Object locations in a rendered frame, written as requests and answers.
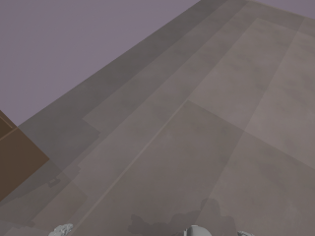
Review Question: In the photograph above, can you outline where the right robot thigh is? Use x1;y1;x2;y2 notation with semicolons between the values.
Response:
182;226;212;236

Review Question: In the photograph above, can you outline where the cupboard door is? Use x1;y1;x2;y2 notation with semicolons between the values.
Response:
0;118;13;138

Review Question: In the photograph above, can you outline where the left robot hand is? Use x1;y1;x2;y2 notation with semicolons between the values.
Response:
48;223;73;236

